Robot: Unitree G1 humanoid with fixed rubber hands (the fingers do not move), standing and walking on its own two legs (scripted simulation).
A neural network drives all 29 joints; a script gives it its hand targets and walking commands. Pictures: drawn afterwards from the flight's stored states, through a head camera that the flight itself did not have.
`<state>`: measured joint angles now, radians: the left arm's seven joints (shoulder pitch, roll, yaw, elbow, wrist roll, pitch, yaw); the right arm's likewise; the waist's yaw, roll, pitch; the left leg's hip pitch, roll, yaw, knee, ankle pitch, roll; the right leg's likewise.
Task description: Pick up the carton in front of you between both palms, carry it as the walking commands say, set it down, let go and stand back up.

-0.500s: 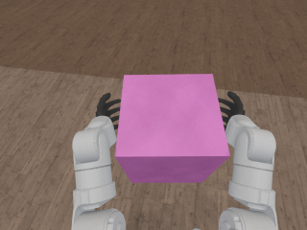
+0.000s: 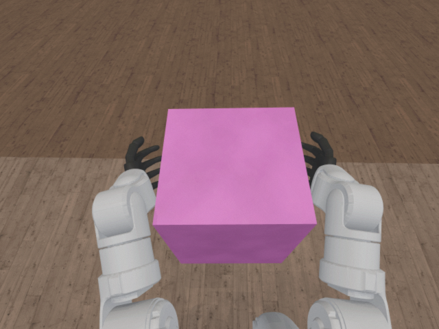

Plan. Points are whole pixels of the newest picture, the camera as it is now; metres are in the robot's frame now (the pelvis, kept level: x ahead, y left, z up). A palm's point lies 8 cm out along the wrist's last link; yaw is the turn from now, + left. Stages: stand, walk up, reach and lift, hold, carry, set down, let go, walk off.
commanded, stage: carry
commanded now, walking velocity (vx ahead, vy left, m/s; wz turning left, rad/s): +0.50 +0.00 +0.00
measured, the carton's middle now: (230, 194) +0.35 -0.02 +0.06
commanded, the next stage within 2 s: none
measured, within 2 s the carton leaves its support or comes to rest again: neither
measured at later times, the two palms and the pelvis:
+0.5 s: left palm (144, 69) +0.63 +0.15 +0.16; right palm (275, 59) +0.66 -0.16 +0.16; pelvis +0.30 -0.03 +0.03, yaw +1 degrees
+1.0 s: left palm (146, 1) +0.96 +0.16 +0.20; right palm out of the picture +0.95 -0.15 +0.21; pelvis +0.61 +0.01 +0.06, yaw +1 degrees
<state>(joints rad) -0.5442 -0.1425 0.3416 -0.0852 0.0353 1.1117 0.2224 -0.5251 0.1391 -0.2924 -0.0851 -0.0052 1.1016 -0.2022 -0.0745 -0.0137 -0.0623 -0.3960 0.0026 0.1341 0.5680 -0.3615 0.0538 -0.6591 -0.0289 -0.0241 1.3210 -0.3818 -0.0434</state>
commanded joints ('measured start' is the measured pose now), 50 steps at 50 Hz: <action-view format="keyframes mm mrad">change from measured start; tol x32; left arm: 1 -596 -661 -579 -77 -110 -49 3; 50 -525 -584 -603 -88 -144 -40 11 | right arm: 1 -705 710 642 -159 229 -52 21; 50 -536 593 574 -108 153 -40 -16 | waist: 1 34 118 -380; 11 112 178 -338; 14 171 -309 -538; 31 71 -145 -337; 35 -19 343 -476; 50 12 154 -302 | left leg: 1 451 261 -364 -227 179 170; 12 250 149 12 159 795 23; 14 -274 -66 -46 673 -28 -46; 16 -445 -27 -181 929 -128 0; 32 163 -84 134 -3 110 16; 35 641 357 -849 -283 -16 234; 50 449 213 -167 -238 424 137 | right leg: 1 -211 -46 10 -57 60 7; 9 -3 17 -155 -585 111 -13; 12 533 115 -224 -734 125 -54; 14 943 -310 658 -955 -51 -252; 30 605 -183 25 -953 421 -114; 32 534 -140 -85 -720 616 -57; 35 -106 105 -20 -25 -141 45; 37 -216 13 49 153 -90 1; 50 -79 -6 -121 -530 118 -4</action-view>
